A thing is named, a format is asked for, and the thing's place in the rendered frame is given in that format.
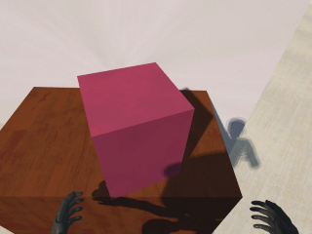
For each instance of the robot left hand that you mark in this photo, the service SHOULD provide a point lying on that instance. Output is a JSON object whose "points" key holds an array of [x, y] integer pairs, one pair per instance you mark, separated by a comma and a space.
{"points": [[62, 219]]}

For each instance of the carton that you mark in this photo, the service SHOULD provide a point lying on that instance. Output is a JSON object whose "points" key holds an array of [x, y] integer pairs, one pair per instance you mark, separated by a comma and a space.
{"points": [[139, 123]]}

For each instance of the robot right hand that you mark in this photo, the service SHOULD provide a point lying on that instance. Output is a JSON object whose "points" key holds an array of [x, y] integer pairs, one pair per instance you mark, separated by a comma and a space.
{"points": [[279, 222]]}

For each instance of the pedestal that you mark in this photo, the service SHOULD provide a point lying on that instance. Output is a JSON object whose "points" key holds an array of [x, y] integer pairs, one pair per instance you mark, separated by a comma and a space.
{"points": [[47, 152]]}

